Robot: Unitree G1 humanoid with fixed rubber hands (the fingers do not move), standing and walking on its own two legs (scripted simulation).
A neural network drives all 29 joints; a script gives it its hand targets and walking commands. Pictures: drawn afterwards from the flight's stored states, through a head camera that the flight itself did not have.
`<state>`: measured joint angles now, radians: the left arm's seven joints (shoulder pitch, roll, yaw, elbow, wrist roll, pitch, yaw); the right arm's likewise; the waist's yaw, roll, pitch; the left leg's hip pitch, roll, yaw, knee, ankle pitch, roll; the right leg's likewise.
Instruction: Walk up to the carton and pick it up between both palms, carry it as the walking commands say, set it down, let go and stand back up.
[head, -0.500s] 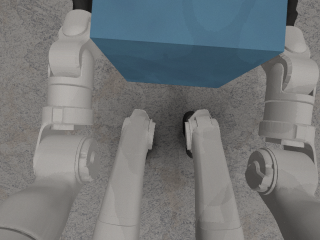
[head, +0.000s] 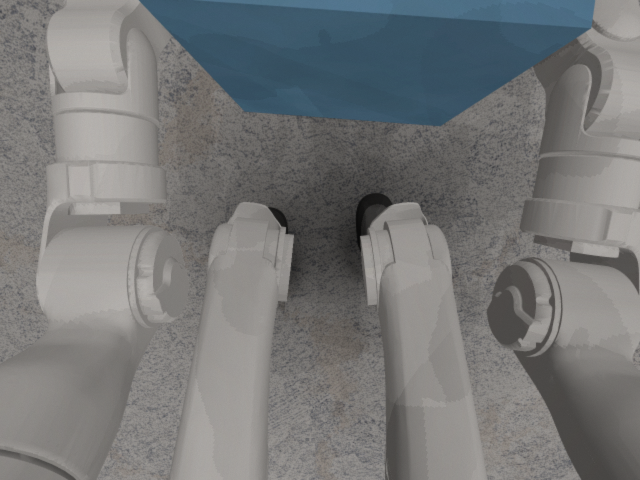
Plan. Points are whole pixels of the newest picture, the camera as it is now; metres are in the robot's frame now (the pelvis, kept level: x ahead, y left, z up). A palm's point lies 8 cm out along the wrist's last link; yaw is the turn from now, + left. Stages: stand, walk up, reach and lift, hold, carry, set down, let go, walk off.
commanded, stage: set down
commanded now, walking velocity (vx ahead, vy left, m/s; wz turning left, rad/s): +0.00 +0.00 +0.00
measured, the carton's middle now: out of the picture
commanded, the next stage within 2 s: none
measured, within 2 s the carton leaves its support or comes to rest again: rests again in 1.80 s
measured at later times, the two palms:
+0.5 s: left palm out of the picture +0.58 +0.15 -0.23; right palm out of the picture +0.54 -0.19 -0.23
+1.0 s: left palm out of the picture +0.61 +0.16 -0.26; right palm out of the picture +0.59 -0.18 -0.27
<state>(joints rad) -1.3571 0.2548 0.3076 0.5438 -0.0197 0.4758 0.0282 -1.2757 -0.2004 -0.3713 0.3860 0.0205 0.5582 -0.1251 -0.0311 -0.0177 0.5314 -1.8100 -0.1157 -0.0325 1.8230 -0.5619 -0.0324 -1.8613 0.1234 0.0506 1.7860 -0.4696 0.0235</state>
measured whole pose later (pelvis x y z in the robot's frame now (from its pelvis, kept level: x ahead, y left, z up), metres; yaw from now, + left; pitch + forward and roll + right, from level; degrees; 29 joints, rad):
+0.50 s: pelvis +0.02 +0.01 -0.05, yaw +0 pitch +35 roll -2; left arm -1.45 0.28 0.25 0.61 -0.05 0.44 0.07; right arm -1.32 -0.23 -0.40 0.46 0.04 0.48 -0.11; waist -0.03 0.03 0.53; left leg -2.00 -0.14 -0.03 2.03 -0.63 -0.01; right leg -2.03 0.11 0.02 1.97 -0.56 0.05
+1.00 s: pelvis +0.02 +0.00 -0.10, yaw +1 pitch +35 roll -2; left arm -1.60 0.36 0.22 0.80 -0.09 0.36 0.08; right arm -1.49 -0.30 -0.34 0.70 0.09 0.36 -0.13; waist -0.03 0.01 0.53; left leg -2.12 -0.14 -0.03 2.19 -0.63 -0.02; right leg -2.16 0.08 -0.02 2.14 -0.60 0.01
